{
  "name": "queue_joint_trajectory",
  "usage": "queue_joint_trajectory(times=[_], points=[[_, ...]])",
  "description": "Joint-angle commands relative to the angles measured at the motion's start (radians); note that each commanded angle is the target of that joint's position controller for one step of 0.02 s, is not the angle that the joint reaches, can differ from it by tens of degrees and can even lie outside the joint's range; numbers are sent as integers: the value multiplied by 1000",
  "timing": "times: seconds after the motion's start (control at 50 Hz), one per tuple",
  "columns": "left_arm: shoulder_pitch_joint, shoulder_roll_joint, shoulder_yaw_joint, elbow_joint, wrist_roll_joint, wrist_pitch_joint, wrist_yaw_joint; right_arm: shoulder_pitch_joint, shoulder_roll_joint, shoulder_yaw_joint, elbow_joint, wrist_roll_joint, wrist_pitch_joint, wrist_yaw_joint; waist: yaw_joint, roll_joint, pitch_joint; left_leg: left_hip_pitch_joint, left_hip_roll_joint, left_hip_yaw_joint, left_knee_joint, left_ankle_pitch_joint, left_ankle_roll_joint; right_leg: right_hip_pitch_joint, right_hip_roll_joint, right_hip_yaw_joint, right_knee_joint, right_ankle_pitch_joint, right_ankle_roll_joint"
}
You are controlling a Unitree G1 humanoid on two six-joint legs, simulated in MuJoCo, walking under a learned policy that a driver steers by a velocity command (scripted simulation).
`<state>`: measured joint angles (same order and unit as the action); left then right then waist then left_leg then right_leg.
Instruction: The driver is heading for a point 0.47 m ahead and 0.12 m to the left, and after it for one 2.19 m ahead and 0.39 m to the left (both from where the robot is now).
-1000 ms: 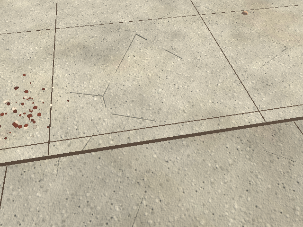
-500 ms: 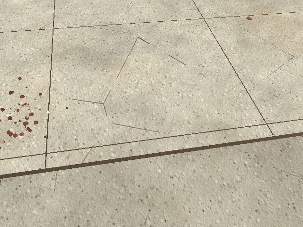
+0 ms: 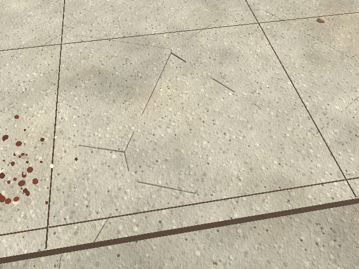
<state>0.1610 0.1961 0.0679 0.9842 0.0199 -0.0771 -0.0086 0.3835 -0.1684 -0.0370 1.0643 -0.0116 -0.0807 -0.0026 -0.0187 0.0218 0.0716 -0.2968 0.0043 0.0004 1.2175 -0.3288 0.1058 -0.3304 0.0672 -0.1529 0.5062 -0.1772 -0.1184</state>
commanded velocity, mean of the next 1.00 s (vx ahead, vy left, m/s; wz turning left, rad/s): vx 0.50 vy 0.00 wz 0.35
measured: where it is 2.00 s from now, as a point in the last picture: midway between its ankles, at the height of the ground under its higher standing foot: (132, 142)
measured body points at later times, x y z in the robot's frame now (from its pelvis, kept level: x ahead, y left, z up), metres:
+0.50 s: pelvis +0.28 +0.05 -0.01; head +0.31 +0.06 +0.44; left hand +0.19 +0.28 -0.16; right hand +0.47 -0.15 -0.14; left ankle +0.34 +0.10 -0.73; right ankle +0.11 -0.07 -0.64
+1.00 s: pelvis +0.57 +0.10 -0.01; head +0.60 +0.11 +0.44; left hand +0.66 +0.39 -0.11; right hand +0.60 -0.16 -0.15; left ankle +0.35 +0.10 -0.71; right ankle +0.71 +0.08 -0.73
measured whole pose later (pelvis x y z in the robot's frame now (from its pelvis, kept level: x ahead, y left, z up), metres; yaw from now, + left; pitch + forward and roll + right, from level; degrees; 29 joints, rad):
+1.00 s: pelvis +0.57 +0.10 -0.01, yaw +23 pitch +1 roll +0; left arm 0.04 0.21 0.03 0.80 0.04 -0.07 -0.01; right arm 0.46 -0.23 -0.04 1.02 -0.01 -0.08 -0.01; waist -0.05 0.00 0.06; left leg 0.06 -0.10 -0.04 0.55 -0.45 0.10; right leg -0.46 0.02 -0.09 0.54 -0.09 -0.10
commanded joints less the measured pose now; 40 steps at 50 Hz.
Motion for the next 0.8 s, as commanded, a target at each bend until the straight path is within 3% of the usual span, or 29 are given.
queue_joint_trajectory(times=[0.02,0.06,0.12,0.22,0.3,0.34,0.38,0.4,0.42,0.44,0.46,0.48,0.5,0.52,0.54,0.56,0.6,0.64,0.72,0.8], points=[[109,16,-6,12,-4,-28,11,76,-30,-14,-38,-24,19,12,-14,-31,-15,-187,92,-61,6,64,-3,117,-322,343,-369,-29,-79],[159,39,-6,27,-5,-45,16,53,-25,-18,-54,-26,41,19,-25,-42,-4,-208,94,-49,-25,91,-12,110,-306,260,-381,70,-68],[207,69,-3,31,-3,-52,19,-75,-40,-22,-107,-20,58,29,-13,-54,25,-335,109,-29,-102,202,-22,155,-287,157,-403,149,-38],[276,64,-14,37,-6,-52,27,-268,-30,-11,-179,-8,50,42,27,-71,46,-361,80,55,-384,361,-33,231,-251,16,-378,369,10],[357,84,-13,62,-4,-44,43,-385,-29,-3,-229,-12,46,47,63,-77,53,-349,43,139,-552,343,-7,378,-286,-40,-331,541,14],[355,102,-10,64,-2,-36,53,-371,-44,-10,-234,-16,45,45,42,-93,28,-291,-1,172,-587,269,25,443,-303,-73,-248,781,21],[333,131,-1,59,2,-26,64,-285,-70,-24,-214,-19,47,39,-7,-134,-26,-189,-59,198,-585,161,69,482,-322,-99,-100,1034,25],[314,147,5,50,6,-18,64,-203,-91,-35,-191,-20,46,37,-45,-145,-71,-104,-84,197,-601,113,96,479,-329,-104,31,1070,18],[300,160,10,37,7,-11,58,-101,-120,-51,-160,-25,42,34,-88,-140,-127,23,-105,176,-657,95,124,435,-331,-102,206,991,13],[263,167,13,12,0,-11,47,26,-171,-75,-127,-38,37,26,-165,-81,-186,230,-51,69,-756,88,169,273,-307,-114,475,756,32],[299,52,-6,-48,-9,-13,27,35,-276,-103,-133,-44,38,16,-98,138,-267,544,259,-380,-751,130,299,-140,-151,-90,839,-147,75],[196,102,3,-107,-16,-26,15,45,-293,-105,-143,-19,54,19,-111,101,-315,615,344,-754,-925,45,386,-374,-21,125,1020,-341,90],[96,117,2,-142,-14,-43,8,-18,-266,-96,-146,-8,58,10,-90,16,-151,506,325,-593,-968,66,334,-482,-109,188,964,-224,78],[95,122,1,-145,-18,-54,7,-63,-213,-83,-150,-3,54,8,-49,-45,-92,388,292,-498,-987,169,283,-434,-142,185,866,-143,78],[114,117,4,-131,-11,-48,11,-106,-180,-73,-156,-3,46,5,1,-96,-48,285,239,-401,-995,305,237,-368,-167,184,785,-118,88],[144,103,1,-126,9,-27,10,-122,-152,-62,-157,4,35,-1,34,-91,-49,219,200,-322,-1001,399,214,-297,-182,184,731,-112,104],[171,76,-3,-120,29,13,0,-99,-147,-53,-148,12,7,-2,57,-57,-62,170,151,-237,-1007,531,190,-235,-188,166,660,-112,128],[126,71,-5,-138,29,30,-9,-47,-171,-54,-128,14,-7,-1,49,-23,-49,157,121,-181,-1019,621,164,-255,-192,138,583,-51,141],[-44,84,-9,-194,17,38,-18,49,-166,-45,-108,11,-6,5,-13,29,-20,228,95,-143,-1034,690,82,-335,-187,106,402,113,136],[-181,78,-21,-241,8,34,-22,106,-168,-36,-98,5,-7,-1,-59,48,-3,329,108,-138,-1031,701,60,-358,-154,85,228,193,115]])
Velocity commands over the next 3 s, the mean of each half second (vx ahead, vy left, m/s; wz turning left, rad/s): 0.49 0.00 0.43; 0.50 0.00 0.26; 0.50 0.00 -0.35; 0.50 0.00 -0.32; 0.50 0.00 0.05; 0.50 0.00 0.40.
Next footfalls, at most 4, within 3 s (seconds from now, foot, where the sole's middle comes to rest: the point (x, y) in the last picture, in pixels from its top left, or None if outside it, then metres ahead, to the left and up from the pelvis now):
0.44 left None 0.38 0.11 -0.76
0.98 right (164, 198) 0.74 0.09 -0.76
1.50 left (106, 158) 0.95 0.34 -0.76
2.00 right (157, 115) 1.20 0.13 -0.76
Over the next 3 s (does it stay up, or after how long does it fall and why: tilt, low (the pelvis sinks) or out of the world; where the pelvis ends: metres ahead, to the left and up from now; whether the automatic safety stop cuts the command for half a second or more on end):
stays up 1.59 0.26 0.01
